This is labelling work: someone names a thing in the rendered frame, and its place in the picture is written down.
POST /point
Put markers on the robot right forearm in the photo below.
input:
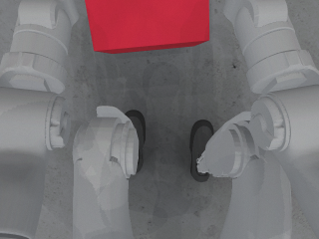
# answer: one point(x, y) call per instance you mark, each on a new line
point(269, 45)

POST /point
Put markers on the carton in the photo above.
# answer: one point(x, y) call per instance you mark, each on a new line
point(125, 26)

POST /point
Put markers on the robot left forearm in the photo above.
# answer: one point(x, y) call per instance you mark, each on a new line
point(40, 46)

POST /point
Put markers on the robot right upper arm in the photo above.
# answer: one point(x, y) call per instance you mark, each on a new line
point(287, 123)

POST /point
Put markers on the robot left thigh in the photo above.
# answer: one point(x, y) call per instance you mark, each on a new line
point(101, 180)

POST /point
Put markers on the robot left upper arm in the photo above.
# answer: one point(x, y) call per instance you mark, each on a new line
point(32, 124)

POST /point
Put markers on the robot left foot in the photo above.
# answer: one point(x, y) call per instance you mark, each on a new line
point(139, 123)

